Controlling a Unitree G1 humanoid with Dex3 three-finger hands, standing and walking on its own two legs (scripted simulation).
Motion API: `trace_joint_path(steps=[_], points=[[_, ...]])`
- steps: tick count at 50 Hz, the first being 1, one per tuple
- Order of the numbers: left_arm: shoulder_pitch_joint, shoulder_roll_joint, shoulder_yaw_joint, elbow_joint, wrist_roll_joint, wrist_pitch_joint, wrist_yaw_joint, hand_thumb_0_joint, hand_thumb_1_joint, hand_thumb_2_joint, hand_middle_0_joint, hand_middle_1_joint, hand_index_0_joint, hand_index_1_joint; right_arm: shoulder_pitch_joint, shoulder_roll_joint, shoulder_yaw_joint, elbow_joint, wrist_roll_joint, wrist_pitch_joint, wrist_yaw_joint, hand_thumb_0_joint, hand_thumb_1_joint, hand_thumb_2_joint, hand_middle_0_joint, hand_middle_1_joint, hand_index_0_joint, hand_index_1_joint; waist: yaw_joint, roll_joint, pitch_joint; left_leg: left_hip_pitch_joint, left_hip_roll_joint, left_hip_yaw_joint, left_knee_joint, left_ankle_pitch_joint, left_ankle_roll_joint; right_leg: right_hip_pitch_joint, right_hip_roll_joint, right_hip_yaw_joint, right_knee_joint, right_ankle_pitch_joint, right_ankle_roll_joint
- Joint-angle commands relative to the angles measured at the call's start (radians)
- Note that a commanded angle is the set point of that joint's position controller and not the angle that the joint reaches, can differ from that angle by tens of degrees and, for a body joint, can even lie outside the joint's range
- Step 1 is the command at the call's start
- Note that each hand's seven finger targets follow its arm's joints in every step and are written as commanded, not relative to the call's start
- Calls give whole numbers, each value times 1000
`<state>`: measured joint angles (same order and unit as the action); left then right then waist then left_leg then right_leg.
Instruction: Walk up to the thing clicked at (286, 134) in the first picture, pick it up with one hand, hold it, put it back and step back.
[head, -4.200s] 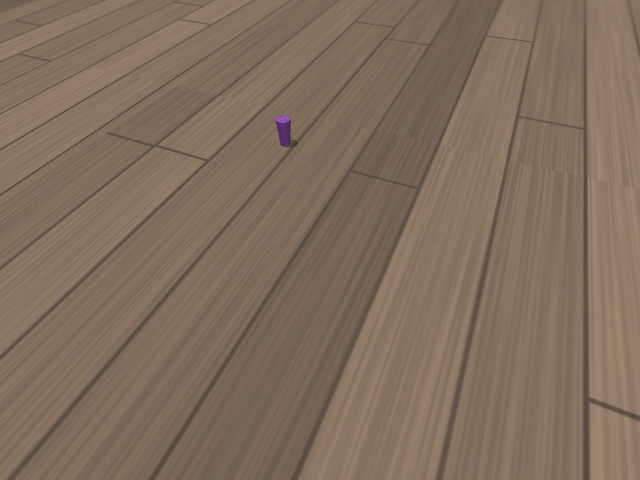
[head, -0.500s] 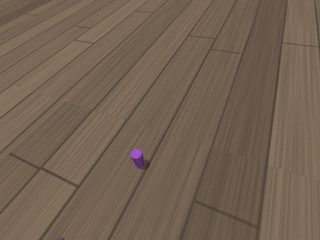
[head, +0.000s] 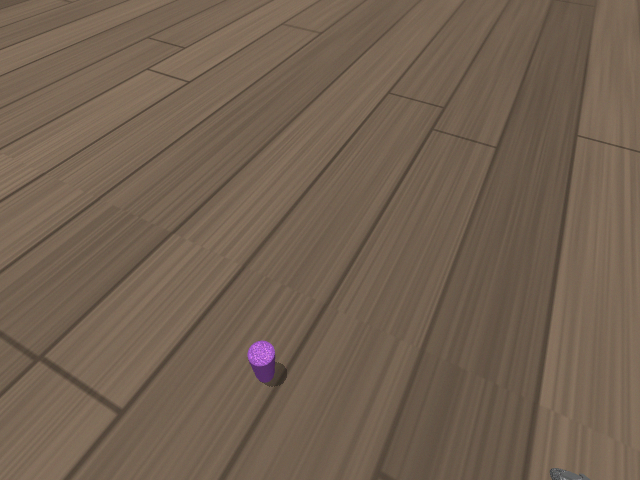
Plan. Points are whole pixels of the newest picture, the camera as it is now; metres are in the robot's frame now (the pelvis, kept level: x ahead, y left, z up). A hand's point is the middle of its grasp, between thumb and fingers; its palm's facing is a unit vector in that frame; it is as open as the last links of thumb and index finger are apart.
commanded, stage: walk up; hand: left
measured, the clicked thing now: (263, 364) +0.56 +0.19 -0.68
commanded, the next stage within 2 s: stand in 1.80 s
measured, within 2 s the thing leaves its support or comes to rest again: neither
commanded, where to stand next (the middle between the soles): +0.21 +0.00 m, yaw -1 degrees
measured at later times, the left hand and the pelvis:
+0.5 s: hand (146, 459) +0.18 +0.26 -0.12, palm faces -0.04 -0.88 -0.47, open 7.3 cm; pelvis +0.12 -0.03 +0.00, yaw +0 degrees
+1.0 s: hand (158, 429) +0.23 +0.26 -0.15, palm faces -0.01 -0.94 -0.34, open 7.3 cm; pelvis +0.15 +0.00 +0.01, yaw +0 degrees
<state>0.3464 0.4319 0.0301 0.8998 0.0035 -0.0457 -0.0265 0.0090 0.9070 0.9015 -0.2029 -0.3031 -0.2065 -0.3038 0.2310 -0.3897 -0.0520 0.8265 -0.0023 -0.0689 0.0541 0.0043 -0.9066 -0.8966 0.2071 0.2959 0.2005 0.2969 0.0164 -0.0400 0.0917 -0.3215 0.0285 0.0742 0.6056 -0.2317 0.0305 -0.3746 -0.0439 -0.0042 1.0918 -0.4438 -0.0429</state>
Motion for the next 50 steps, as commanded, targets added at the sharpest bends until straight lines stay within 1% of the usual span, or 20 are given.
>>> trace_joint_path(steps=[1,4,6,9,11,12,13,14,15,17,20,24,27,28,29,30,31,33,35,50], points=[[93,198,65,-40,-7,-27,-3,0,900,900,-200,-300,-200,-300,43,-272,-75,-56,1,-21,-24,0,-900,-900,200,300,200,300,-14,217,-19,59,214,-229,-344,-68,171,-122,-62,17,-94,102,24],[28,183,68,-62,4,-31,-13,0,900,900,-200,-300,-200,-300,48,-291,-81,-73,-8,-16,-15,0,-900,-900,200,300,200,300,-35,239,1,45,233,-224,-360,-162,218,-125,-67,-24,-254,102,42],[10,177,69,-65,4,-44,-11,0,900,900,-200,-300,-200,-300,49,-296,-82,-80,-11,-10,-9,0,-900,-900,200,300,200,300,-35,233,-19,47,225,-202,-323,-123,215,-69,-54,-37,-364,158,40],[23,164,69,-38,7,-51,7,0,900,900,-200,-300,-200,-300,12,-275,-69,-87,-11,12,-11,0,-900,-900,200,300,200,300,-11,190,-36,-11,180,-141,-202,-13,176,63,7,-87,-476,258,44],[91,184,79,-7,14,-62,27,0,900,900,-200,-300,-200,-300,-1,-218,-47,-98,-2,26,-15,0,-900,-900,200,300,200,300,38,95,-89,-108,138,-90,-6,9,119,271,34,-71,-544,297,28],[113,234,92,-13,20,-68,37,0,900,900,-200,-300,-200,-300,35,-155,-25,-99,5,27,-19,0,-900,-900,200,300,200,300,57,-70,-112,-180,66,-29,171,-93,68,334,-67,88,-658,199,-9],[126,319,108,-36,22,-78,44,0,900,900,-200,-300,-200,-300,69,-105,-5,-104,3,35,-20,0,-900,-900,200,300,200,300,46,-242,-107,-313,-38,-5,405,-305,7,351,-333,512,-811,117,-101],[93,357,107,-44,6,-67,45,0,900,900,-200,-300,-200,-300,50,-214,-41,-84,-8,53,-36,0,-900,-900,200,300,200,300,48,-136,-75,-302,-12,-106,479,-367,8,258,-415,628,-825,79,-208],[62,325,101,-61,0,-63,45,0,900,900,-200,-300,-200,-300,51,-247,-50,-61,-3,58,-43,0,-900,-900,200,300,200,300,38,-83,-55,-309,11,-142,518,-339,5,251,-383,567,-800,133,-230],[5,281,88,-71,3,-59,53,0,900,900,-200,-300,-200,-300,71,-237,-52,-30,4,60,-43,0,-900,-900,200,300,200,300,15,-77,-55,-296,46,-161,503,-259,1,224,-296,370,-759,231,-186],[-26,258,76,-80,11,-53,52,0,900,900,-200,-300,-200,-300,103,-211,-51,10,-10,66,-35,0,-900,-900,200,300,200,300,-4,-123,-84,-182,44,-114,390,-197,-16,147,-231,199,-708,389,-160],[-84,236,64,-81,15,-42,53,0,900,900,-200,-300,-200,-300,52,-177,-41,39,-5,68,-36,0,-900,-900,200,300,200,300,-1,-151,-114,-31,26,-59,166,-149,-23,70,-202,109,-620,515,-147],[-137,221,47,-74,-1,-19,50,0,900,900,-200,-300,-200,-300,54,-181,-45,71,-4,55,-45,0,-900,-900,200,300,200,300,-37,-98,-138,130,-9,-26,-8,22,-6,-30,-175,84,-508,438,-105],[-140,193,36,-72,-6,-14,49,0,900,900,-200,-300,-200,-300,56,-203,-48,77,-9,48,-51,0,-900,-900,200,300,200,300,-43,-51,-143,149,20,-69,-59,70,7,-48,-156,75,-479,378,-66],[-129,148,22,-74,-11,-9,47,0,900,900,-200,-300,-200,-300,35,-252,-54,71,-17,39,-56,0,-900,-900,200,300,200,300,-26,67,-158,147,151,-248,-122,131,44,-75,-96,40,-400,275,-19],[-95,143,19,-43,-26,2,51,0,900,900,-200,-300,-200,-300,-69,-299,-50,48,-3,36,-54,0,-900,-900,200,300,200,300,16,178,-139,8,258,-400,-183,29,132,8,7,-25,-358,84,21],[-96,176,30,2,-15,7,55,0,900,900,-200,-300,-200,-300,-121,-283,-45,51,2,40,-49,0,-900,-900,200,300,200,300,23,164,-118,-78,247,-369,-172,-23,153,116,-2,-15,-368,5,19],[-122,177,28,32,-7,-1,49,0,900,900,-200,-300,-200,-300,-148,-233,-19,74,3,48,-48,0,-900,-900,200,300,200,300,23,124,-109,-86,146,-236,-124,-31,72,144,-33,20,-504,152,14],[-169,204,26,51,-6,-6,44,0,900,900,-200,-300,-200,-300,-143,-212,-7,100,9,50,-47,0,-900,-900,200,300,200,300,-1,128,-64,-69,92,-190,-120,-83,19,96,-81,88,-570,197,-8],[-294,153,-2,185,-11,-4,36,0,900,900,-200,-300,-200,-300,-229,-193,9,230,11,47,-51,0,-900,-900,200,300,200,300,-11,76,-154,140,107,-154,-220,143,7,209,-91,42,-696,378,27]])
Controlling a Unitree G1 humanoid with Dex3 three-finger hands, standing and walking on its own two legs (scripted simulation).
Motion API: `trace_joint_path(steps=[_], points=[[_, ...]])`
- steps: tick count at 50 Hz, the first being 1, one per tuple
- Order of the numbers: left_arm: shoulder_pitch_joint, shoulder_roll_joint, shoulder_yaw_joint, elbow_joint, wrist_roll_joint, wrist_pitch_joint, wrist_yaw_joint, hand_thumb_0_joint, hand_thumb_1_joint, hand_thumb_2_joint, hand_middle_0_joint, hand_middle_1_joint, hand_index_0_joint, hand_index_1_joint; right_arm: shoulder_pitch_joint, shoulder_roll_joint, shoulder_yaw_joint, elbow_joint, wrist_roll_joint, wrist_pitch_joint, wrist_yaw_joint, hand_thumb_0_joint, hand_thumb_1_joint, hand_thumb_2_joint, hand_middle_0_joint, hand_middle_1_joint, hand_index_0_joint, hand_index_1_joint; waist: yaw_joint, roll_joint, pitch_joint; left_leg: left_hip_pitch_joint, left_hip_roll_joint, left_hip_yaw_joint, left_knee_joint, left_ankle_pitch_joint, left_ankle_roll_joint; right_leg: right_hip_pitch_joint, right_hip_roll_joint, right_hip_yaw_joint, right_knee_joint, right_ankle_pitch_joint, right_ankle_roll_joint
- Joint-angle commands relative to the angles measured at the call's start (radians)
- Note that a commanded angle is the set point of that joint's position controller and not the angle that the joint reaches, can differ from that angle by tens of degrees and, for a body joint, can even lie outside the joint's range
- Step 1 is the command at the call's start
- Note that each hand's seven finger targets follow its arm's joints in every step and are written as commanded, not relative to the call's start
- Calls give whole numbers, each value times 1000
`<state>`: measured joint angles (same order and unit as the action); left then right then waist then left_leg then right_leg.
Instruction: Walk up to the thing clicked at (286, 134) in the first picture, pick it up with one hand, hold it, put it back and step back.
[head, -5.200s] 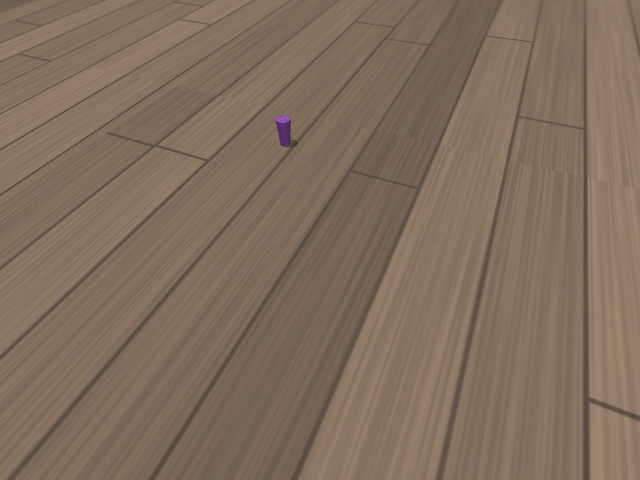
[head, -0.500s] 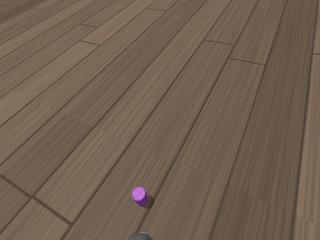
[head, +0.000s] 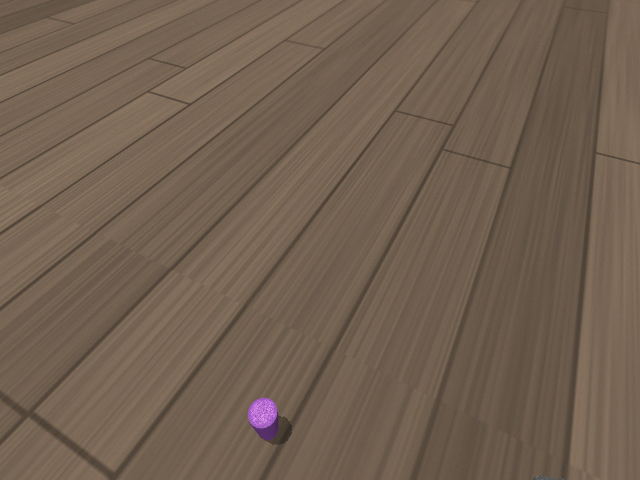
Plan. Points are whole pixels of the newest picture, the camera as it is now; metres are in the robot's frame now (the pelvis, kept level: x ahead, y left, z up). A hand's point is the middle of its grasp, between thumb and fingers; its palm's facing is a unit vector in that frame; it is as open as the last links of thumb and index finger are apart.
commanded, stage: walk up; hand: left
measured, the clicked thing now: (265, 421) +0.41 +0.19 -0.69
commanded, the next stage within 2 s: stand in 0.80 s
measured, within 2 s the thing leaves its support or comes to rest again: neither
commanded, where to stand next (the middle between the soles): +0.06 -0.01 m, yaw -1 degrees
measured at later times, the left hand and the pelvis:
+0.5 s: hand out of the picture +0.08 +0.25 -0.14, palm faces -0.01 -0.94 -0.34, open 7.3 cm; pelvis +0.01 +0.00 +0.01, yaw +0 degrees
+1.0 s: hand out of the picture +0.09 +0.25 -0.14, palm faces -0.01 -0.94 -0.34, open 7.3 cm; pelvis +0.02 +0.00 +0.01, yaw +0 degrees
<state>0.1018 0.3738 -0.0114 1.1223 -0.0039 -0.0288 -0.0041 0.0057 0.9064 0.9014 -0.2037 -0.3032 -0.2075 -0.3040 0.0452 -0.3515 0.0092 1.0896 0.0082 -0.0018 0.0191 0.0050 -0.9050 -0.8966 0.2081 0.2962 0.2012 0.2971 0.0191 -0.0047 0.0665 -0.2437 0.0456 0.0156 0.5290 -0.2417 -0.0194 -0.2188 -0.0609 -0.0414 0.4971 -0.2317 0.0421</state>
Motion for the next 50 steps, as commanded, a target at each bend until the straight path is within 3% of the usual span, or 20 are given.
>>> trace_joint_path(steps=[1,8,14,23,29,39,40,47,50], points=[[-55,207,38,-31,-4,-19,13,0,900,900,-200,-300,-200,-300,-57,-231,-53,-28,-1,-19,-15,0,-900,-900,200,300,200,300,-12,41,-112,59,89,-96,-160,131,55,43,-72,78,-119,151,-55],[-83,205,43,-5,4,-17,10,0,900,900,-200,-300,-200,-300,-64,-218,-51,0,0,-15,-10,0,-900,-900,200,300,200,300,-16,-15,-114,108,81,-80,-199,136,46,67,-91,87,-199,136,-48],[-85,197,45,1,8,-13,8,0,900,900,-200,-300,-200,-300,-63,-215,-50,14,-6,-11,-8,0,-900,-900,200,300,200,300,-13,-1,-73,86,77,-88,-241,50,37,52,-83,88,-238,32,-44],[-84,194,54,-4,10,-7,7,0,900,900,-200,-300,-200,-300,-36,-217,-51,20,-12,-17,-11,0,-900,-900,200,300,200,300,-15,15,-82,61,81,-97,-267,50,34,96,-78,73,-221,85,-43],[-81,191,58,-10,11,-8,9,0,900,900,-200,-300,-200,-300,-14,-213,-52,17,-10,-18,-12,0,-900,-900,200,300,200,300,-19,11,-111,90,83,-87,-243,130,36,114,-82,72,-222,122,-42],[-78,183,58,-15,11,-5,10,0,900,900,-200,-300,-200,-300,-8,-212,-56,11,-11,-15,-14,0,-900,-900,200,300,200,300,-22,11,-96,84,84,-93,-250,121,37,110,-78,65,-222,115,-41],[-62,191,56,-12,16,-2,10,0,900,900,-200,-300,-200,-300,-14,-212,-56,4,-19,-17,-16,0,-900,-900,200,300,200,300,-23,-2,-86,84,90,-97,-265,84,27,91,-81,67,-226,71,-37],[-59,185,56,-23,14,-1,6,0,900,900,-200,-300,-200,-300,-12,-216,-55,-1,-21,-26,-19,0,-900,-900,200,300,200,300,-24,23,-100,94,92,-86,-251,179,22,114,-88,71,-222,137,-41],[-51,191,56,-23,17,-1,6,0,900,900,-200,-300,-200,-300,-19,-215,-54,-3,-17,-26,-19,0,-900,-900,200,300,200,300,-23,19,-93,106,92,-86,-251,152,23,102,-87,72,-227,123,-42]])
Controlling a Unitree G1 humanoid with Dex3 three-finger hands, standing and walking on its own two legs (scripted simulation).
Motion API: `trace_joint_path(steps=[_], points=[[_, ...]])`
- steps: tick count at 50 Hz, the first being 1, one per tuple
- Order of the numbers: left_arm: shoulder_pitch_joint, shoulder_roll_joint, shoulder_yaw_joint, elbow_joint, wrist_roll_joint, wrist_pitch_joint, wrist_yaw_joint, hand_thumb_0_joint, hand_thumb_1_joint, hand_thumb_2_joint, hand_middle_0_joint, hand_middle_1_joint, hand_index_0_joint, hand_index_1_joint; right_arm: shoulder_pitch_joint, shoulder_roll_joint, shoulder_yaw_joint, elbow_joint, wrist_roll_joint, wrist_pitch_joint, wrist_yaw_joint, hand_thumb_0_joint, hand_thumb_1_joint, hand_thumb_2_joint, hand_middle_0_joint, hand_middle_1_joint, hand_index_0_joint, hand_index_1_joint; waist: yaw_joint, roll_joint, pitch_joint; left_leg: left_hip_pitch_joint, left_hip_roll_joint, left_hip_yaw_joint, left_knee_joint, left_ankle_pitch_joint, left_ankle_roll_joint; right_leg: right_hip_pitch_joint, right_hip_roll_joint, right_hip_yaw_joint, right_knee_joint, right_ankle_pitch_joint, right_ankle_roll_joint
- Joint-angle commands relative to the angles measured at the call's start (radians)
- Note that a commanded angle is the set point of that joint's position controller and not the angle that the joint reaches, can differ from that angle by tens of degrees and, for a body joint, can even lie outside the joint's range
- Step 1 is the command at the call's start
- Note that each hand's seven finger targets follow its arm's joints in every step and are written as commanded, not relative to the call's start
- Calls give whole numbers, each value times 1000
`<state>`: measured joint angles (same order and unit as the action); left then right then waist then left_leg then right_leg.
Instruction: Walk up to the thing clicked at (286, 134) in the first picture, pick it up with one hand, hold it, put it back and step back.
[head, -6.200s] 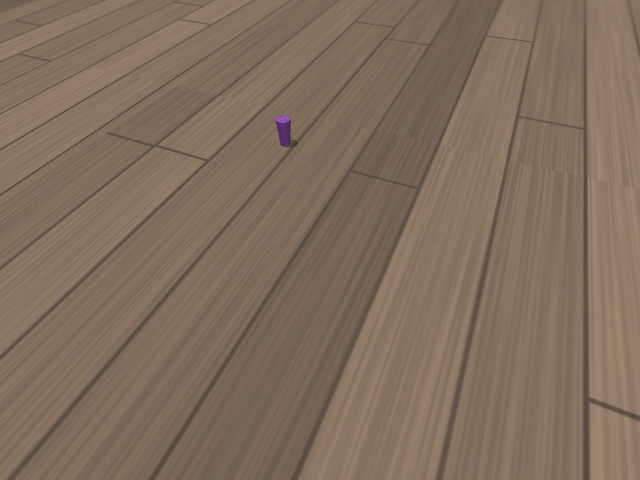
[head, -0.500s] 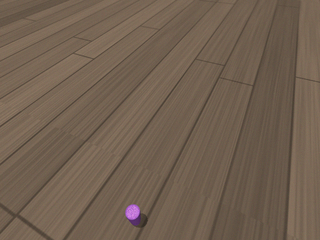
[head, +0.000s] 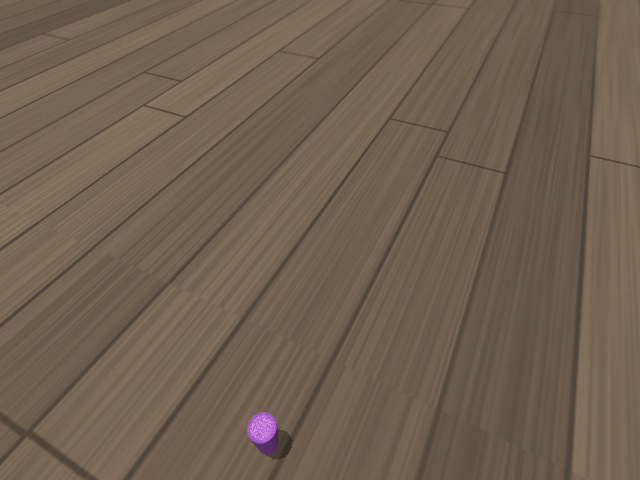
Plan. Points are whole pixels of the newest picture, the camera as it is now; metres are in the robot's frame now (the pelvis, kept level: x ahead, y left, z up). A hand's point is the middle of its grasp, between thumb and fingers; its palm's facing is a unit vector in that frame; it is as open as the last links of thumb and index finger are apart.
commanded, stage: stand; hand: left
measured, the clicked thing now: (265, 436) +0.39 +0.19 -0.70
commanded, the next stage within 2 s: go down in 2.00 s
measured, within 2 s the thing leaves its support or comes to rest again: neither
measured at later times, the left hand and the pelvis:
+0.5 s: hand out of the picture +0.09 +0.25 -0.16, palm faces -0.02 -0.94 -0.34, open 7.3 cm; pelvis +0.01 -0.01 +0.00, yaw +0 degrees
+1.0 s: hand out of the picture +0.09 +0.25 -0.16, palm faces -0.02 -0.94 -0.35, open 7.3 cm; pelvis +0.02 -0.01 +0.00, yaw +0 degrees
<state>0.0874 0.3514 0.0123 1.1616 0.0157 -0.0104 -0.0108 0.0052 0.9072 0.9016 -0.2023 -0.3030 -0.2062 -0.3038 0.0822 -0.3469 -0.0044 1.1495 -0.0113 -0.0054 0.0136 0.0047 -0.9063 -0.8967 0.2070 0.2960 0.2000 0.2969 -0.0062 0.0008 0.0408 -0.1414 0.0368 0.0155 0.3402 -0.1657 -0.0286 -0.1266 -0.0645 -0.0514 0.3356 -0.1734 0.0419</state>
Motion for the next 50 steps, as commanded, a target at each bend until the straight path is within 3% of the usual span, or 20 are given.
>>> trace_joint_path(steps=[1,7,10,17,22,35,50], points=[[-45,221,35,-65,-4,-19,14,0,900,900,-200,-300,-200,-300,-51,-212,-39,-64,0,-23,-14,0,-900,-900,200,300,200,300,-1,1,-75,5,103,-85,-60,99,31,20,-87,84,-59,76,-44],[-42,218,33,-68,-4,-20,15,0,900,900,-200,-300,-200,-300,-48,-219,-39,-66,3,-20,-14,0,-900,-900,200,300,200,300,-2,1,-79,12,100,-79,-52,108,32,22,-87,82,-70,88,-43],[-30,218,34,-67,-3,-21,15,0,900,900,-200,-300,-200,-300,-54,-218,-36,-68,4,-22,-15,0,-900,-900,200,300,200,300,1,4,-96,34,106,-77,-43,166,34,37,-91,80,-57,156,-42],[-36,218,33,-70,-6,-20,16,0,900,900,-200,-300,-200,-300,-56,-219,-35,-67,2,-19,-17,0,-900,-900,200,300,200,300,2,-2,-88,42,107,-74,-42,185,30,39,-89,76,-61,160,-43],[-31,216,34,-69,-5,-15,14,0,900,900,-200,-300,-200,-300,-55,-224,-35,-66,3,-19,-18,0,-900,-900,200,300,200,300,5,12,-67,18,104,-75,-58,115,29,37,-86,79,-70,100,-45],[-23,215,34,-75,-5,-16,16,0,900,900,-200,-300,-200,-300,-46,-222,-34,-69,3,-22,-19,0,-900,-900,200,300,200,300,8,10,-85,49,110,-73,-49,191,29,46,-88,72,-56,166,-46],[-18,220,35,-81,-7,-16,16,0,899,900,-200,-300,-200,-300,-33,-217,-31,-72,2,-19,-18,0,-900,-900,200,300,200,300,6,0,-63,38,105,-68,-58,151,31,36,-87,78,-67,139,-48]])
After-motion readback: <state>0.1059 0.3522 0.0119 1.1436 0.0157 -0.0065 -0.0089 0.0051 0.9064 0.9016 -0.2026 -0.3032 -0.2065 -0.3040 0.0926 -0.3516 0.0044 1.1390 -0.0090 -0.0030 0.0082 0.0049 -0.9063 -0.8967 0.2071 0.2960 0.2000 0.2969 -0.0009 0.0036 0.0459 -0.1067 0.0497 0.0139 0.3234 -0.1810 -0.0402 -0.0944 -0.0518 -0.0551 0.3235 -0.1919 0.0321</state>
